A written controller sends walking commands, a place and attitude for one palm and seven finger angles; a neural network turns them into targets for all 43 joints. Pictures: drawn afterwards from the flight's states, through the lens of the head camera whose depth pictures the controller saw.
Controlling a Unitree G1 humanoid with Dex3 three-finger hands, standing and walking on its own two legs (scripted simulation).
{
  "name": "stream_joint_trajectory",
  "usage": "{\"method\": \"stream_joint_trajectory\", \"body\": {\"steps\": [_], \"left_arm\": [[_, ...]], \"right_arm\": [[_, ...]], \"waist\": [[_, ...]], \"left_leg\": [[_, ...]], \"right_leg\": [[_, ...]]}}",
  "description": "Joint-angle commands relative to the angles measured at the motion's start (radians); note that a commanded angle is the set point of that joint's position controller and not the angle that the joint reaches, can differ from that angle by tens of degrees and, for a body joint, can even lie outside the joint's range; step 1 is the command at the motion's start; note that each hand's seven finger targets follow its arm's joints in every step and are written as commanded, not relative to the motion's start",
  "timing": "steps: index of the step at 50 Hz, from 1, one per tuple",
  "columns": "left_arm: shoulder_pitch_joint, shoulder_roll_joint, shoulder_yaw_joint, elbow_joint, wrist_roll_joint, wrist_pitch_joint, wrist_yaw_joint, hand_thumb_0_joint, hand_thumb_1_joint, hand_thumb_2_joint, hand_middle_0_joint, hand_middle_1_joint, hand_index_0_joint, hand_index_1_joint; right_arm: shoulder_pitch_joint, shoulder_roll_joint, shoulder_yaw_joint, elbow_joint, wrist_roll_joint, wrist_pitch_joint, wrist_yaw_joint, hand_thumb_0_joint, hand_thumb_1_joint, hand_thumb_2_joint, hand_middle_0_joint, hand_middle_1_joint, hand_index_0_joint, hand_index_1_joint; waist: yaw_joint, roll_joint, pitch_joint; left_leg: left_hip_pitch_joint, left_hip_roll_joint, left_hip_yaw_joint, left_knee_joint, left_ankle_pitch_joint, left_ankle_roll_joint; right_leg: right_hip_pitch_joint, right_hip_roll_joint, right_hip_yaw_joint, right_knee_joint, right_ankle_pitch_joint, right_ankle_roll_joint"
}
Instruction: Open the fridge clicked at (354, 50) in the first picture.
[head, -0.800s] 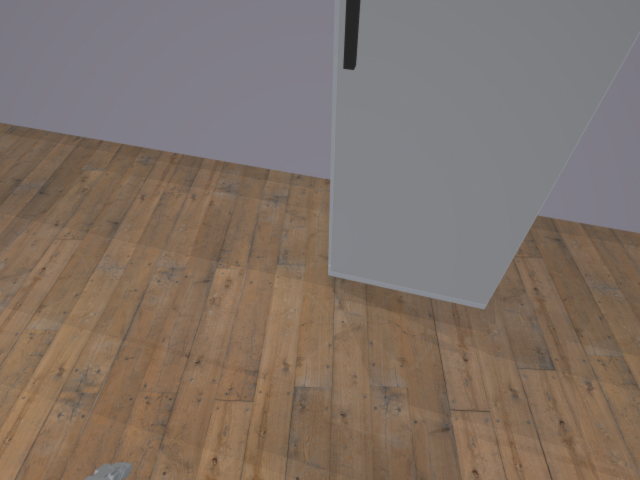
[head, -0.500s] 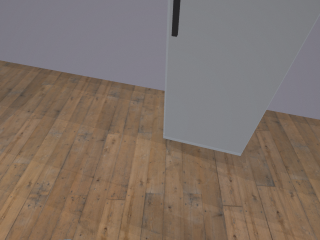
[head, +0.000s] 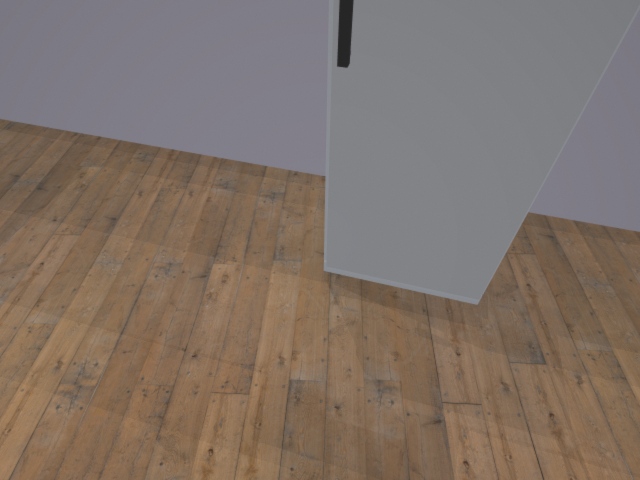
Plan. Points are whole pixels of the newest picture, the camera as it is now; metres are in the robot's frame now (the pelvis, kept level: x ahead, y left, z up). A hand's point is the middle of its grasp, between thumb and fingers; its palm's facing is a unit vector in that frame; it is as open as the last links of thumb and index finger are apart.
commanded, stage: stand and wait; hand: left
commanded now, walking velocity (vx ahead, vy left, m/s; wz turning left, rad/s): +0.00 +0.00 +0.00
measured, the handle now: out of the picture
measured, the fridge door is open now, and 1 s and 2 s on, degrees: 0 0 0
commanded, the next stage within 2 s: look at it before walking up in 0.02 s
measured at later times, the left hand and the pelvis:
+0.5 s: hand out of the picture +0.08 +0.24 -0.15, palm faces -0.03 -0.94 -0.34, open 7.4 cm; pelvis +0.01 +0.00 +0.00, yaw +0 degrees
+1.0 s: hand out of the picture +0.08 +0.23 -0.16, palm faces -0.07 -0.94 -0.32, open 7.4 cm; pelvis +0.01 +0.00 +0.00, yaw -3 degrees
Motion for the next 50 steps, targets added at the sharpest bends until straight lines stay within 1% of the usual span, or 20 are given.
{"method": "stream_joint_trajectory", "body": {"steps": [1, 4, 6, 8, 12, 15, 18, 19, 22, 27, 29, 31, 36, 40, 41, 43, 45, 46, 48, 50], "left_arm": [[-0.045, 0.206, 0.046, -0.072, 0.005, -0.025, 0.015, 0.0, 0.9, 0.9, -0.2, -0.3, -0.2, -0.3], [-0.049, 0.204, 0.046, -0.071, 0.004, -0.025, 0.015, 0.0, 0.9, 0.9, -0.2, -0.3, -0.2, -0.3], [-0.045, 0.204, 0.046, -0.072, 0.005, -0.026, 0.015, 0.0, 0.9, 0.9, -0.2, -0.3, -0.2, -0.3], [-0.048, 0.204, 0.045, -0.071, 0.005, -0.026, 0.015, 0.0, 0.9, 0.9, -0.2, -0.3, -0.2, -0.3], [-0.047, 0.203, 0.046, -0.072, 0.005, -0.029, 0.016, 0.0, 0.9, 0.9, -0.2, -0.3, -0.2, -0.3], [-0.047, 0.202, 0.046, -0.071, 0.005, -0.03, 0.017, 0.0, 0.9, 0.9, -0.2, -0.3, -0.2, -0.3], [-0.048, 0.202, 0.046, -0.069, 0.005, -0.027, 0.016, 0.0, 0.9, 0.9, -0.2, -0.3, -0.2, -0.3], [-0.049, 0.203, 0.046, -0.069, 0.005, -0.028, 0.016, 0.0, 0.9, 0.9, -0.2, -0.3, -0.2, -0.3], [-0.048, 0.203, 0.046, -0.067, 0.005, -0.028, 0.016, 0.0, 0.9, 0.9, -0.2, -0.3, -0.2, -0.3], [-0.048, 0.205, 0.045, -0.066, 0.005, -0.027, 0.015, 0.0, 0.9, 0.9, -0.2, -0.3, -0.2, -0.3], [-0.049, 0.205, 0.046, -0.067, 0.005, -0.028, 0.015, 0.0, 0.9, 0.9, -0.2, -0.3, -0.2, -0.3], [-0.047, 0.206, 0.046, -0.068, 0.005, -0.028, 0.015, 0.0, 0.9, 0.9, -0.2, -0.3, -0.2, -0.3], [-0.048, 0.207, 0.046, -0.064, 0.005, -0.028, 0.015, 0.0, 0.9, 0.9, -0.2, -0.3, -0.2, -0.3], [-0.048, 0.209, 0.051, -0.072, 0.006, -0.026, 0.014, 0.0, 0.9, 0.9, -0.2, -0.3, -0.2, -0.3], [-0.048, 0.196, 0.05, -0.073, 0.005, -0.021, 0.014, 0.0, 0.9, 0.9, -0.2, -0.3, -0.2, -0.3], [-0.024, 0.155, 0.044, -0.073, 0.005, -0.009, 0.016, 0.0, 0.9, 0.9, -0.2, -0.3, -0.2, -0.3], [0.005, 0.119, 0.041, -0.076, 0.007, 0.003, 0.018, 0.0, 0.9, 0.9, -0.2, -0.3, -0.2, -0.3], [0.016, 0.102, 0.038, -0.077, 0.006, 0.01, 0.019, 0.0, 0.9, 0.9, -0.2, -0.3, -0.2, -0.3], [0.024, 0.095, 0.041, -0.093, 0.008, 0.018, 0.019, 0.0, 0.9, 0.9, -0.2, -0.3, -0.2, -0.3], [0.038, 0.093, 0.044, -0.106, 0.009, 0.021, 0.019, 0.0, 0.9, 0.9, -0.2, -0.3, -0.2, -0.3]], "right_arm": [[-0.058, -0.196, -0.039, -0.068, -0.003, -0.027, -0.017, 0.0, -0.9, -0.9, 0.2, 0.3, 0.2, 0.3], [-0.06, -0.199, -0.039, -0.067, -0.003, -0.026, -0.017, 0.0, -0.9, -0.9, 0.2, 0.3, 0.2, 0.3], [-0.06, -0.197, -0.04, -0.066, -0.003, -0.027, -0.017, 0.0, -0.9, -0.9, 0.2, 0.3, 0.2, 0.3], [-0.064, -0.196, -0.04, -0.065, -0.003, -0.026, -0.017, 0.0, -0.9, -0.9, 0.2, 0.3, 0.2, 0.3], [-0.064, -0.198, -0.04, -0.067, -0.003, -0.028, -0.018, 0.0, -0.9, -0.9, 0.2, 0.3, 0.2, 0.3], [-0.064, -0.198, -0.04, -0.069, -0.001, -0.028, -0.019, 0.0, -0.9, -0.9, 0.2, 0.3, 0.2, 0.3], [-0.071, -0.199, -0.038, -0.067, -0.002, -0.028, -0.02, 0.0, -0.9, -0.9, 0.2, 0.3, 0.2, 0.3], [-0.069, -0.2, -0.038, -0.067, -0.002, -0.029, -0.02, 0.0, -0.9, -0.9, 0.2, 0.3, 0.2, 0.3], [-0.074, -0.201, -0.037, -0.067, -0.002, -0.029, -0.021, 0.0, -0.9, -0.9, 0.2, 0.3, 0.2, 0.3], [-0.077, -0.201, -0.037, -0.067, -0.001, -0.026, -0.02, 0.0, -0.9, -0.9, 0.2, 0.3, 0.2, 0.3], [-0.076, -0.2, -0.038, -0.066, -0.001, -0.026, -0.02, 0.0, -0.9, -0.9, 0.2, 0.3, 0.2, 0.3], [-0.073, -0.202, -0.036, -0.065, -0.001, -0.026, -0.019, 0.0, -0.9, -0.9, 0.2, 0.3, 0.2, 0.3], [-0.075, -0.199, -0.036, -0.064, -0.001, -0.025, -0.019, 0.0, -0.9, -0.9, 0.2, 0.3, 0.2, 0.3], [-0.065, -0.204, -0.041, -0.067, -0.001, -0.026, -0.023, 0.0, -0.9, -0.9, 0.2, 0.3, 0.2, 0.3], [-0.06, -0.191, -0.039, -0.067, -0.003, -0.024, -0.024, 0.0, -0.9, -0.9, 0.2, 0.3, 0.2, 0.3], [-0.035, -0.144, -0.032, -0.064, -0.003, -0.017, -0.027, 0.0, -0.9, -0.9, 0.2, 0.3, 0.2, 0.3], [-0.008, -0.101, -0.029, -0.07, -0.003, -0.008, -0.028, 0.0, -0.9, -0.9, 0.2, 0.3, 0.2, 0.3], [-0.003, -0.082, -0.027, -0.072, -0.004, -0.003, -0.029, 0.0, -0.9, -0.9, 0.2, 0.3, 0.2, 0.3], [0.011, -0.076, -0.031, -0.085, -0.004, 0.003, -0.031, 0.0, -0.9, -0.9, 0.2, 0.3, 0.2, 0.3], [0.02, -0.077, -0.038, -0.096, -0.004, 0.005, -0.033, 0.0, -0.9, -0.9, 0.2, 0.3, 0.2, 0.3]], "waist": [[0.006, -0.022, -0.034], [0.004, -0.018, -0.036], [0.005, -0.015, -0.046], [0.005, -0.019, -0.036], [0.003, -0.015, -0.066], [0.003, -0.016, -0.072], [0.005, -0.002, -0.054], [0.005, -0.013, -0.057], [0.005, -0.009, -0.058], [0.004, -0.014, -0.042], [0.003, -0.013, -0.042], [0.004, -0.011, -0.059], [0.005, -0.018, -0.052], [0.001, -0.02, -0.072], [0.0, -0.012, -0.06], [0.0, -0.023, -0.068], [0.0, -0.032, -0.065], [-0.001, -0.026, -0.052], [-0.002, -0.026, -0.044], [-0.002, -0.016, -0.053]], "left_leg": [[-0.023, 0.111, -0.102, -0.08, 0.043, 0.031], [-0.015, 0.11, -0.105, -0.083, 0.037, 0.031], [-0.007, 0.112, -0.102, -0.079, 0.056, 0.031], [-0.009, 0.111, -0.103, -0.083, 0.045, 0.03], [0.016, 0.115, -0.099, -0.074, 0.093, 0.03], [0.021, 0.118, -0.097, -0.071, 0.116, 0.03], [0.014, 0.118, -0.098, -0.083, 0.099, 0.029], [0.017, 0.118, -0.099, -0.084, 0.105, 0.029], [0.024, 0.119, -0.097, -0.082, 0.123, 0.029], [0.023, 0.117, -0.096, -0.088, 0.094, 0.028], [0.024, 0.118, -0.096, -0.09, 0.088, 0.027], [0.028, 0.119, -0.094, -0.09, 0.093, 0.026], [0.024, 0.118, -0.095, -0.09, 0.09, 0.027], [0.054, 0.127, -0.075, -0.067, 0.125, 0.025], [0.048, 0.128, -0.068, -0.062, 0.12, 0.023], [0.045, 0.129, -0.048, -0.038, 0.127, 0.015], [0.034, 0.128, -0.03, -0.01, 0.114, 0.008], [0.026, 0.128, -0.018, -0.003, 0.097, 0.004], [0.012, 0.132, -0.013, 0.006, 0.068, 0.004], [0.017, 0.14, -0.008, 0.024, 0.076, 0.009]], "right_leg": [[-0.007, -0.108, 0.109, -0.086, 0.006, -0.039], [-0.013, -0.106, 0.115, -0.091, -0.006, -0.038], [-0.008, -0.108, 0.112, -0.088, 0.016, -0.039], [-0.013, -0.108, 0.111, -0.094, 0.005, -0.037], [0.003, -0.108, 0.11, -0.085, 0.063, -0.039], [0.015, -0.108, 0.106, -0.082, 0.097, -0.039], [0.011, -0.107, 0.105, -0.087, 0.081, -0.037], [0.013, -0.107, 0.104, -0.084, 0.087, -0.037], [0.017, -0.109, 0.104, -0.086, 0.109, -0.038], [0.003, -0.108, 0.108, -0.098, 0.077, -0.037], [0.004, -0.108, 0.109, -0.103, 0.073, -0.037], [0.015, -0.108, 0.106, -0.099, 0.077, -0.036], [0.014, -0.108, 0.11, -0.104, 0.075, -0.037], [0.008, -0.103, 0.119, -0.086, 0.144, -0.042], [-0.003, -0.103, 0.121, -0.075, 0.152, -0.041], [-0.008, -0.101, 0.131, -0.053, 0.187, -0.037], [-0.027, -0.098, 0.142, -0.032, 0.199, -0.034], [-0.049, -0.097, 0.15, -0.024, 0.192, -0.032], [-0.073, -0.089, 0.158, -0.005, 0.171, -0.032], [-0.089, -0.08, 0.163, 0.022, 0.192, -0.035]]}}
